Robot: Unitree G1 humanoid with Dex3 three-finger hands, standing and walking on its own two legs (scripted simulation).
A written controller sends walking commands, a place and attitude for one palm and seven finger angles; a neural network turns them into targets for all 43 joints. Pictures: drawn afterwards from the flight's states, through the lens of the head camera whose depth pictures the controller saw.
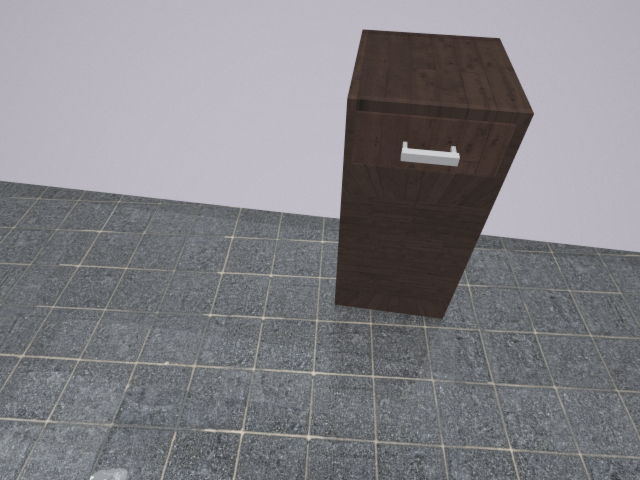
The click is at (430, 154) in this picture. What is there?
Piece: drawer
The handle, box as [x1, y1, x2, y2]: [401, 141, 459, 165]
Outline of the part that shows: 403,141 401,160 457,165 459,156 458,153 455,151 455,146 451,146 450,152 410,149 406,147 406,142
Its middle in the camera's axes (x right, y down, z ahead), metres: +0.25 -0.20 +0.91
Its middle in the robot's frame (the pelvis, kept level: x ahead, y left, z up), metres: +0.82 -0.21 -0.04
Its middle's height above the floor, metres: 0.73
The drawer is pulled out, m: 0.00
